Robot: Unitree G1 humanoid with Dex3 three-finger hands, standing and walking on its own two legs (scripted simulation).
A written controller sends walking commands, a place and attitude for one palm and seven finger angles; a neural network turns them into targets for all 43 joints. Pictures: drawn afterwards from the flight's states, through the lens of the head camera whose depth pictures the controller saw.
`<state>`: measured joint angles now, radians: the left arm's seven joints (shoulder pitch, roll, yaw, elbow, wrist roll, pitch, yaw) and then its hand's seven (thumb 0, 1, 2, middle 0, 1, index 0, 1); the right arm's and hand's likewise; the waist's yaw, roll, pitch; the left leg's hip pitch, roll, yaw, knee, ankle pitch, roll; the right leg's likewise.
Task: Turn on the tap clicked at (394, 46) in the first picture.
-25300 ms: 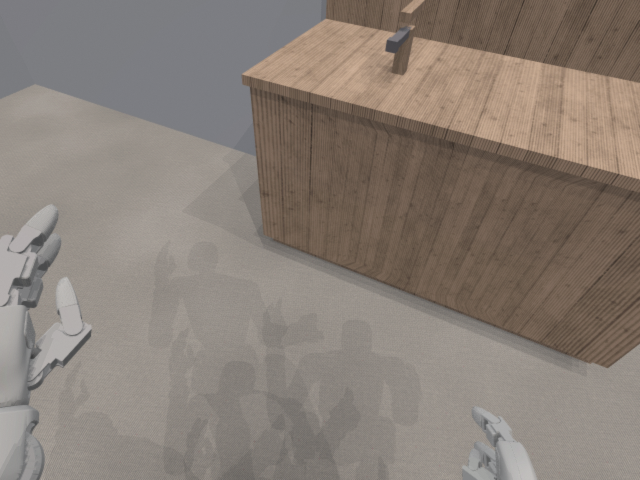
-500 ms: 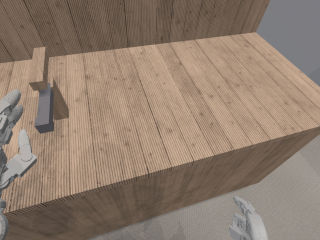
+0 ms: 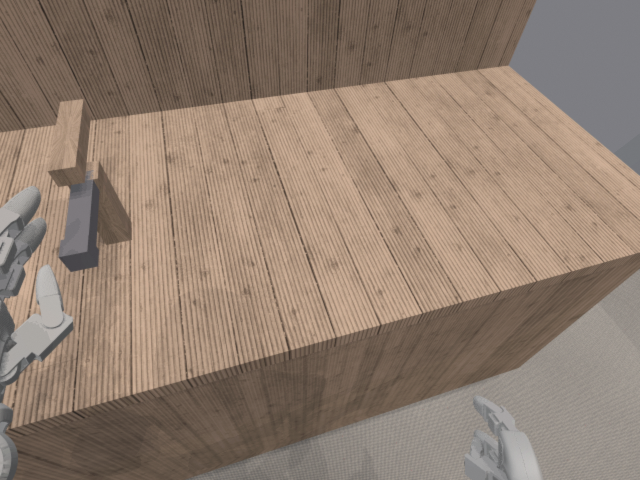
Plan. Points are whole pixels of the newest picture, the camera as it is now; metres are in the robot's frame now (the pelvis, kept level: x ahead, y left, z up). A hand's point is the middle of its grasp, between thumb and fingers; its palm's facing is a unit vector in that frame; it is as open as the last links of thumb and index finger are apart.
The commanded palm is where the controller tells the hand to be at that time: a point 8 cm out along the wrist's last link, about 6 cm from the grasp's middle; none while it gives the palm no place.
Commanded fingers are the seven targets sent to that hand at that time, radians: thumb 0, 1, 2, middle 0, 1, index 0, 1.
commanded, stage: shuffle to correct the standing spot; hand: left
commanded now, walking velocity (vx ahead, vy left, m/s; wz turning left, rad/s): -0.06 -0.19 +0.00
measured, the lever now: (79, 253) +0.32 +0.29 +0.12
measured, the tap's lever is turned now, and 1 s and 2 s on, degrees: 0 0 0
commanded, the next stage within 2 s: none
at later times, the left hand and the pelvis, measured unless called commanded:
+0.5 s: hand (58, 330) +0.21 +0.24 +0.17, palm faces +0.33 -0.85 -0.40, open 7.5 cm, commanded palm +0.15 +0.28 +0.18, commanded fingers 0.00 0.90 0.90 -0.20 -0.30 -0.20 -0.30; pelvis +0.00 +0.00 +0.00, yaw +0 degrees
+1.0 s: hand (70, 324) +0.22 +0.23 +0.17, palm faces +0.32 -0.85 -0.41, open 7.5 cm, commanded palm +0.16 +0.27 +0.18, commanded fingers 0.00 0.90 0.90 -0.20 -0.30 -0.20 -0.30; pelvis +0.00 -0.01 +0.00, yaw +0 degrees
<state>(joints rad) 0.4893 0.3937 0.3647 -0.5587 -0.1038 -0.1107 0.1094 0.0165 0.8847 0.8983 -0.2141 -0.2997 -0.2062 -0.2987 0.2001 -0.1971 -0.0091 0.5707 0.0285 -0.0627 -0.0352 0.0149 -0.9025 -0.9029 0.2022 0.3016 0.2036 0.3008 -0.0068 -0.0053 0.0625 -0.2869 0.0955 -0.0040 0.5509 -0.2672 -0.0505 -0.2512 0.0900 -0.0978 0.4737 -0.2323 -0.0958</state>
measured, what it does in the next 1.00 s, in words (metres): stands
